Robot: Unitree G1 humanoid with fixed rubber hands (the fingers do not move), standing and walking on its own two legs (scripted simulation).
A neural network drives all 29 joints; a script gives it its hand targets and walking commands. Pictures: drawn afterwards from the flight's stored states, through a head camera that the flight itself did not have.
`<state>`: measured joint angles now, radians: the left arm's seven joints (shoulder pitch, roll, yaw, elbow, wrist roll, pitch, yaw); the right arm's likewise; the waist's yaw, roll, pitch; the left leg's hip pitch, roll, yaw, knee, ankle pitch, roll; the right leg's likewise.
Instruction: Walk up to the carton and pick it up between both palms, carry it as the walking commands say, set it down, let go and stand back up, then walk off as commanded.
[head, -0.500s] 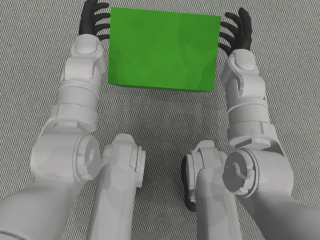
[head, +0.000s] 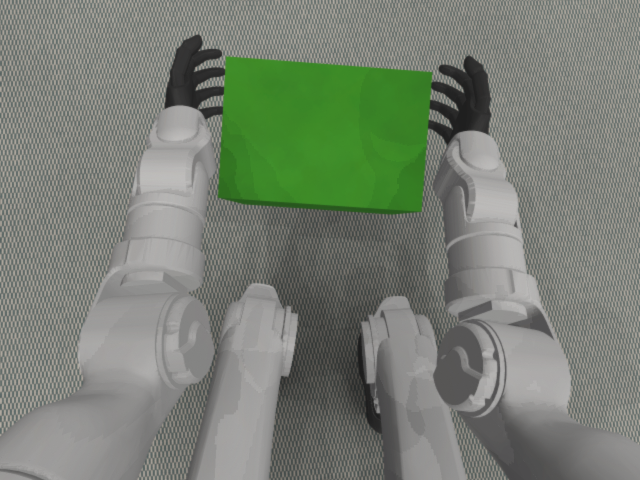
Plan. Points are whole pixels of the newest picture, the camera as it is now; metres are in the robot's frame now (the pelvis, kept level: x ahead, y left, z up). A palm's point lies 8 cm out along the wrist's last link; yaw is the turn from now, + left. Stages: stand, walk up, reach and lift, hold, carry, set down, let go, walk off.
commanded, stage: reach and lift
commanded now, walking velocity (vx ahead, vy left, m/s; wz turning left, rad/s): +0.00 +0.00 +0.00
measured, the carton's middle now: (323, 149) +0.50 +0.04 -0.17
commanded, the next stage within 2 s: none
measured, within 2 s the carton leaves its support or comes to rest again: neither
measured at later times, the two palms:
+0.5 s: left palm (161, 95) +0.48 +0.19 -0.01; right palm (505, 120) +0.49 -0.12 +0.00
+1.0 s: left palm (129, 66) +0.47 +0.18 +0.07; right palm (569, 99) +0.47 -0.12 +0.08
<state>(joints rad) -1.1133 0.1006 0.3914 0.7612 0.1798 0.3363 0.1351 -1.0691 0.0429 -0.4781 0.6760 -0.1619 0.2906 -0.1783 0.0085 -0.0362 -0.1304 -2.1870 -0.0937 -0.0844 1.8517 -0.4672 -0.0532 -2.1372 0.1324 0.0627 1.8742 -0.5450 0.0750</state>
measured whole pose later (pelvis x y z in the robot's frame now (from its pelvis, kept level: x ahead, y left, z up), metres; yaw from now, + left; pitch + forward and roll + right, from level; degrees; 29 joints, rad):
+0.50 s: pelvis +0.01 +0.00 +0.06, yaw +0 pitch +43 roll -2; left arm -1.00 0.05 0.41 0.76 0.22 0.34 0.11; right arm -0.97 0.06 -0.50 0.69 -0.20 0.30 -0.13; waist 0.00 -0.03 -0.20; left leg -1.98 -0.10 -0.10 1.69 -0.46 -0.05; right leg -1.93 0.13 0.08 1.70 -0.53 0.07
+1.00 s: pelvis +0.03 +0.01 +0.12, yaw +1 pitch +40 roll -2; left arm -0.85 -0.01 0.40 0.75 0.23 0.31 0.14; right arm -0.82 0.10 -0.47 0.68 -0.21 0.27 -0.14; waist -0.01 -0.02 -0.26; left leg -1.72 -0.11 -0.11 1.49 -0.45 -0.04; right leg -1.67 0.13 0.10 1.50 -0.52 0.06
